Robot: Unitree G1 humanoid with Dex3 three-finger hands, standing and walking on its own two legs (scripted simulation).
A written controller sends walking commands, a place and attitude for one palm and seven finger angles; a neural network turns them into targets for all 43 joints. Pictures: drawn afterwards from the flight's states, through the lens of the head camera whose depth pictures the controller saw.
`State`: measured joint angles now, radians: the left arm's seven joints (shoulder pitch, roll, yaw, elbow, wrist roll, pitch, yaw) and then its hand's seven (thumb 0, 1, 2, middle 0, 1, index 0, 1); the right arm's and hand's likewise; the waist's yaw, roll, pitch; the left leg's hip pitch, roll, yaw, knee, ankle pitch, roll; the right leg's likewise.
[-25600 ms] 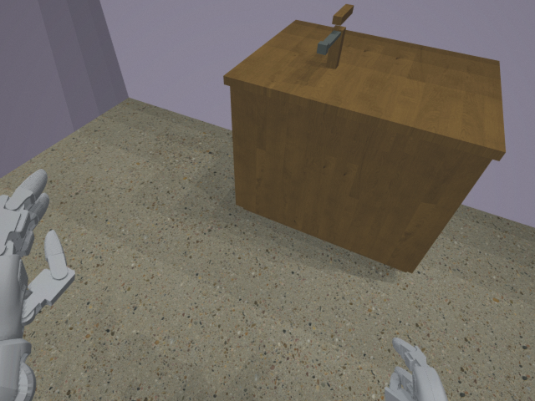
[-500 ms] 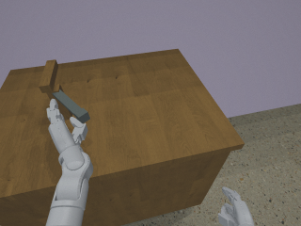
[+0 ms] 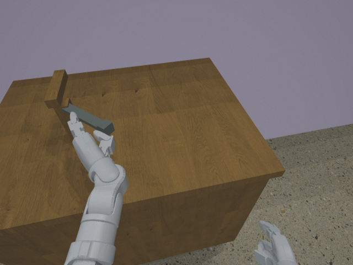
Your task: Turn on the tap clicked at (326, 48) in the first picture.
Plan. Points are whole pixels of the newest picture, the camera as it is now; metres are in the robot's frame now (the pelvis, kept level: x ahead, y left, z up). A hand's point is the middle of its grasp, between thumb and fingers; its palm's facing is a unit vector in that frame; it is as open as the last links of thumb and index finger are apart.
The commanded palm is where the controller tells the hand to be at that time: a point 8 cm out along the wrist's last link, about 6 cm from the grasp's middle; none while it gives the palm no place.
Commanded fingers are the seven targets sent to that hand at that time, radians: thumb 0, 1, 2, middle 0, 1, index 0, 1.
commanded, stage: push the lever round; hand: left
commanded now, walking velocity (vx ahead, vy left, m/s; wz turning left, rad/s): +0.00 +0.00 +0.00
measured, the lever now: (105, 128) +0.39 +0.21 +0.11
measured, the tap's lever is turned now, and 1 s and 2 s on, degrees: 45 74 80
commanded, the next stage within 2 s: lift the hand up off the lever in 1.00 s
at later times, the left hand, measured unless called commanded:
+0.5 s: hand (117, 130) +0.39 +0.19 +0.11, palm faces +0.78 -0.62 -0.09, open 7.8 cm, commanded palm +0.33 +0.19 +0.11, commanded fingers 0.00 0.90 0.90 -0.15 -0.15 -0.15 -0.15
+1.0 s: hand (124, 118) +0.44 +0.18 +0.10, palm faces +0.79 -0.60 -0.13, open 7.9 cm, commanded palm +0.38 +0.19 +0.11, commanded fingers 0.00 0.90 0.90 -0.15 -0.15 -0.15 -0.15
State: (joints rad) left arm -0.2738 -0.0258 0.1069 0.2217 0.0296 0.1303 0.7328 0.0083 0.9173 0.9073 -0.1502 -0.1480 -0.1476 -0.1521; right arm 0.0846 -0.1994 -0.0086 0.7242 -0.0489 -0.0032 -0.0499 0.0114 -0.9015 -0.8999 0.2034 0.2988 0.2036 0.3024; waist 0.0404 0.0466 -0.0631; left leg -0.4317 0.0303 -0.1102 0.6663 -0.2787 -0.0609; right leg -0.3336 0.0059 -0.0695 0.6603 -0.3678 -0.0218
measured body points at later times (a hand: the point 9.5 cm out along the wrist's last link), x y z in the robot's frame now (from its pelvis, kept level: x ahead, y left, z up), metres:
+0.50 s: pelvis +0.00 +0.00 +0.00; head +0.00 -0.01 +0.45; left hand +0.34 +0.21 +0.11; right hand +0.17 -0.23 -0.11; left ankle +0.04 +0.16 -0.72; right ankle -0.01 -0.11 -0.72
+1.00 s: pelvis -0.01 +0.01 -0.01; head +0.02 +0.00 +0.44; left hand +0.39 +0.21 +0.11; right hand +0.12 -0.23 -0.13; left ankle +0.04 +0.16 -0.72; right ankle -0.01 -0.11 -0.72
